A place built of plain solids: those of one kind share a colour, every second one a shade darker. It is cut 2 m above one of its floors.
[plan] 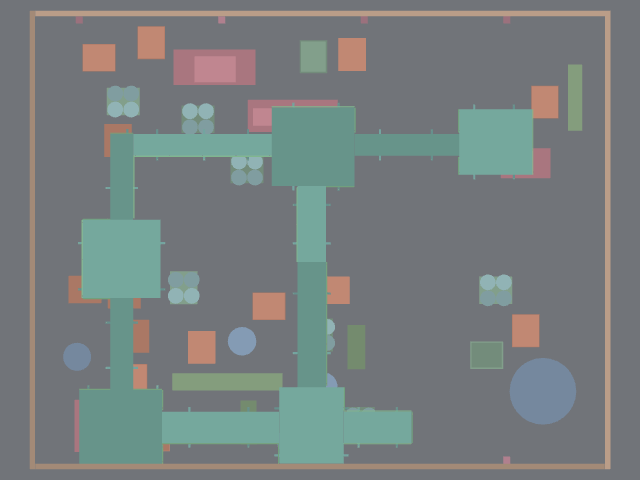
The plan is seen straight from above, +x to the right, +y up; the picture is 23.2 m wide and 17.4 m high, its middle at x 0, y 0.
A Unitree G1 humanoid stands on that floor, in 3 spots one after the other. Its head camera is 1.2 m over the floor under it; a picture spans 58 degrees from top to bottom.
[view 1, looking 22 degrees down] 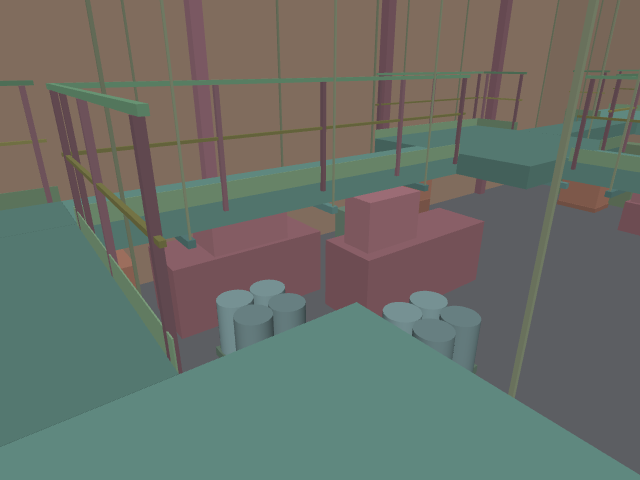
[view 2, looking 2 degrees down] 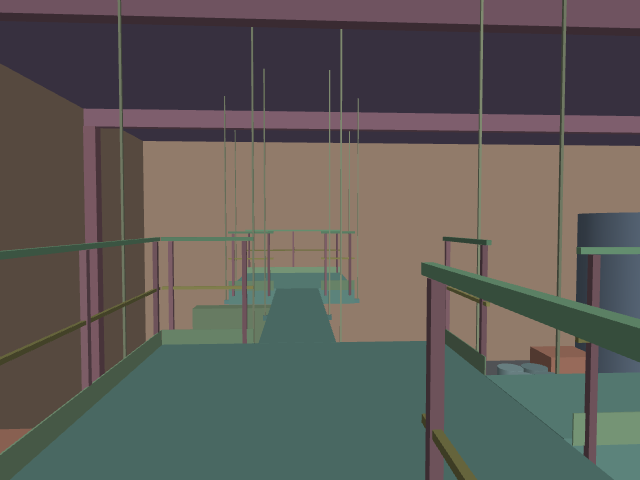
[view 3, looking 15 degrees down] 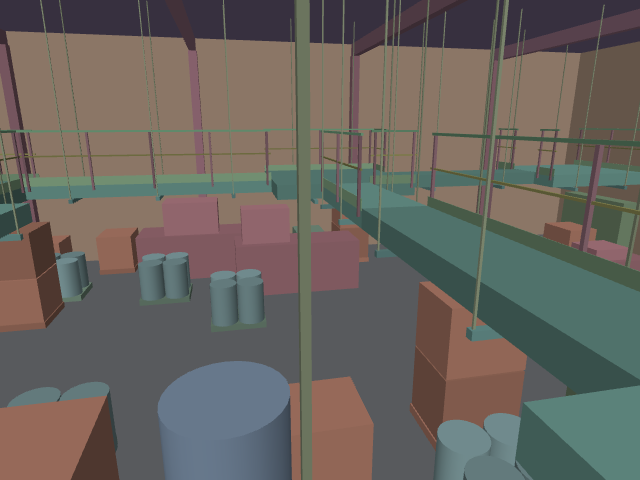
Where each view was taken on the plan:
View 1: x -7.19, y -0.80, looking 53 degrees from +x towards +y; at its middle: mach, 8.67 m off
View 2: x -3.13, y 3.45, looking -3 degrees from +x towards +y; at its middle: wall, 13.49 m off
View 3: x -2.72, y -6.79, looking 78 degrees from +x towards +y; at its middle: mach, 11.62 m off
